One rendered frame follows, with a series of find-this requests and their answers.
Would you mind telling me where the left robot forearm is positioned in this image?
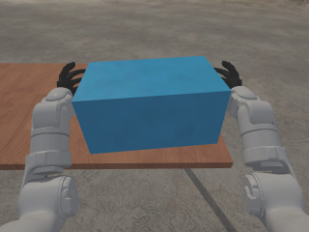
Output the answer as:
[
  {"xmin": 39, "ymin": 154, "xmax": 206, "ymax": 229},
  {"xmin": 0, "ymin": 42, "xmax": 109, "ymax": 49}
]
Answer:
[{"xmin": 16, "ymin": 87, "xmax": 75, "ymax": 219}]

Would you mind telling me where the robot left hand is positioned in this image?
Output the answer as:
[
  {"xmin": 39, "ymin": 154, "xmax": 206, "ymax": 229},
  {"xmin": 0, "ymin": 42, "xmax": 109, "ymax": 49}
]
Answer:
[{"xmin": 56, "ymin": 62, "xmax": 86, "ymax": 96}]

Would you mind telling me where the right robot forearm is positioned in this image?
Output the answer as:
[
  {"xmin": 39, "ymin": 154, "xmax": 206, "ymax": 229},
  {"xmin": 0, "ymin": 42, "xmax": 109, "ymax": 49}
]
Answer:
[{"xmin": 227, "ymin": 86, "xmax": 305, "ymax": 211}]

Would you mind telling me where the robot right hand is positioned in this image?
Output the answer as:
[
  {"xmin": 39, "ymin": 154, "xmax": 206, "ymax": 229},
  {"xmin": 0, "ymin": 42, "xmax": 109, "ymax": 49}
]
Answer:
[{"xmin": 214, "ymin": 61, "xmax": 242, "ymax": 89}]

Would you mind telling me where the robot right upper arm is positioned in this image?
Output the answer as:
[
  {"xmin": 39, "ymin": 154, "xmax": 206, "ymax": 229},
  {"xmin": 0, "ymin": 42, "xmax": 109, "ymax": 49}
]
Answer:
[{"xmin": 242, "ymin": 172, "xmax": 309, "ymax": 232}]

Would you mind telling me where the robot left upper arm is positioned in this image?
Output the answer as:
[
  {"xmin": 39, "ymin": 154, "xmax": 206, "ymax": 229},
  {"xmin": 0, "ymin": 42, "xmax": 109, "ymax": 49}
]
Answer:
[{"xmin": 0, "ymin": 175, "xmax": 80, "ymax": 232}]

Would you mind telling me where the table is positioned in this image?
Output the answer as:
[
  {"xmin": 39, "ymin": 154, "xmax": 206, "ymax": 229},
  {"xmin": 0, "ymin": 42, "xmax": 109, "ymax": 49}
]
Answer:
[{"xmin": 0, "ymin": 63, "xmax": 234, "ymax": 170}]

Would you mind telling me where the carton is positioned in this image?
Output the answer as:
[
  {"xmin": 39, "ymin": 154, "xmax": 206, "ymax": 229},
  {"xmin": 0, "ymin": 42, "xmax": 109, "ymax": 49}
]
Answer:
[{"xmin": 71, "ymin": 55, "xmax": 232, "ymax": 155}]

